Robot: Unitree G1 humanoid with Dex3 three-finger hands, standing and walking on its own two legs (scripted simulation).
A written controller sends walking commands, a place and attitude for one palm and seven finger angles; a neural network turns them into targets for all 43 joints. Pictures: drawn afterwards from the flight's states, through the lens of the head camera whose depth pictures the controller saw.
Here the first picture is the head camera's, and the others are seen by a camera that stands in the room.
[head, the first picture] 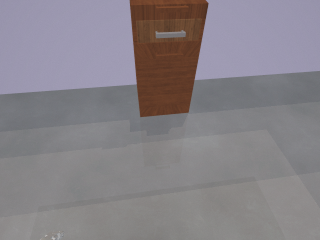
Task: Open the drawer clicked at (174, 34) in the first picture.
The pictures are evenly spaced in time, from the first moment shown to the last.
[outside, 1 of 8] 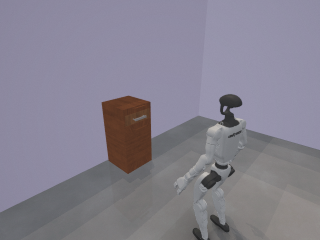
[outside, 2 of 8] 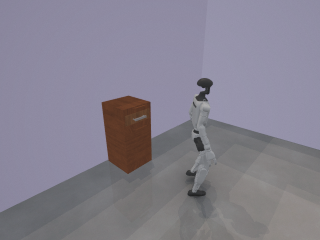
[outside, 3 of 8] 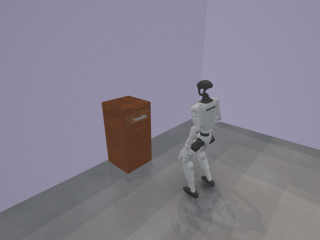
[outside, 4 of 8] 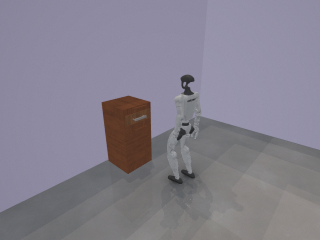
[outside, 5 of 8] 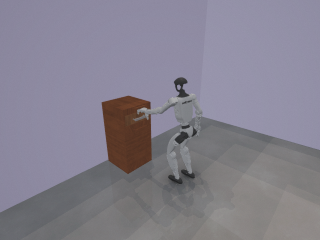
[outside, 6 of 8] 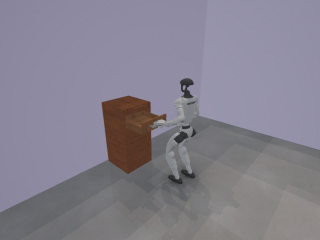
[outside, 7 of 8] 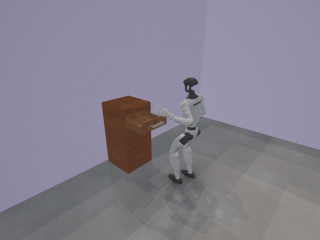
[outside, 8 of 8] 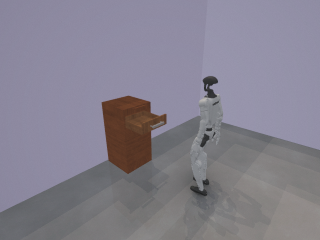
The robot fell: no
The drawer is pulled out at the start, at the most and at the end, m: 0.00 0.30 0.30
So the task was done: yes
